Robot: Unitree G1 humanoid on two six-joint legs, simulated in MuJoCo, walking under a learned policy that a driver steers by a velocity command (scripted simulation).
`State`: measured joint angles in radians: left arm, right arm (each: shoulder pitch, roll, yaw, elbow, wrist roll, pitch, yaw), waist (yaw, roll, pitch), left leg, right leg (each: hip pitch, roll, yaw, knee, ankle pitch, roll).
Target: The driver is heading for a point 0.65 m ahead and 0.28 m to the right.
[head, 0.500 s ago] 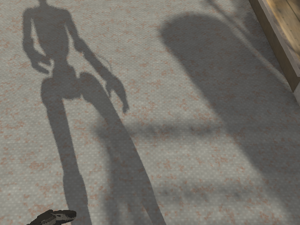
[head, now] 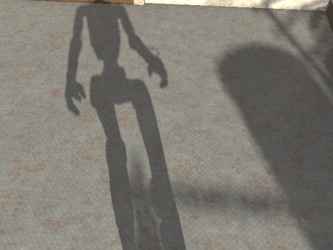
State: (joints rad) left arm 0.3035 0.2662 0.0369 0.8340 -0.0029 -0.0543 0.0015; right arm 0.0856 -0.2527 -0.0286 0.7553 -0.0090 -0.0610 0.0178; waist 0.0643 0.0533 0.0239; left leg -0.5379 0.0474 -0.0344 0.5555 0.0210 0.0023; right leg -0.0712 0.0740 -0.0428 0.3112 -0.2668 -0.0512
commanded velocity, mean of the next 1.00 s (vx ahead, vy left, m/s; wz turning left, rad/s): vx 0.13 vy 0.00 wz -0.45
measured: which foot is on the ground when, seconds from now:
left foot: up 0.00-0.02, down 0.04-0.44, up 0.46-0.88, down 0.90-1.00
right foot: down 0.00-0.06, up 0.08-0.42, down 0.44-0.90, up 0.92-1.00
